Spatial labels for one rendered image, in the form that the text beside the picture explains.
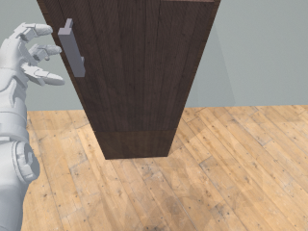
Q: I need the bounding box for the robot left upper arm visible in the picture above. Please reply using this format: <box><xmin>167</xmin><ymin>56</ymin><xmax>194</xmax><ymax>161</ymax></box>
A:
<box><xmin>0</xmin><ymin>141</ymin><xmax>40</xmax><ymax>231</ymax></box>

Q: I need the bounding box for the robot left forearm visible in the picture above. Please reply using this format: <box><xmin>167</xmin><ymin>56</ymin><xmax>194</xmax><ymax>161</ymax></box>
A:
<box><xmin>0</xmin><ymin>68</ymin><xmax>30</xmax><ymax>145</ymax></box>

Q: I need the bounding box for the left robot hand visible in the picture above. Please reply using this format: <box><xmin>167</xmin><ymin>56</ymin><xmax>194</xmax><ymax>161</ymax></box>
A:
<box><xmin>0</xmin><ymin>22</ymin><xmax>65</xmax><ymax>87</ymax></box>

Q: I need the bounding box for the cupboard door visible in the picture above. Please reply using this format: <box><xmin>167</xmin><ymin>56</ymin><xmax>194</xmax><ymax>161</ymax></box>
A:
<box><xmin>43</xmin><ymin>0</ymin><xmax>215</xmax><ymax>133</ymax></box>

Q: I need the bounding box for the handle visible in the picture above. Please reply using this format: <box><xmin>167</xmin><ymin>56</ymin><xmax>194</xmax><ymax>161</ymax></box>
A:
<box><xmin>58</xmin><ymin>18</ymin><xmax>86</xmax><ymax>77</ymax></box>

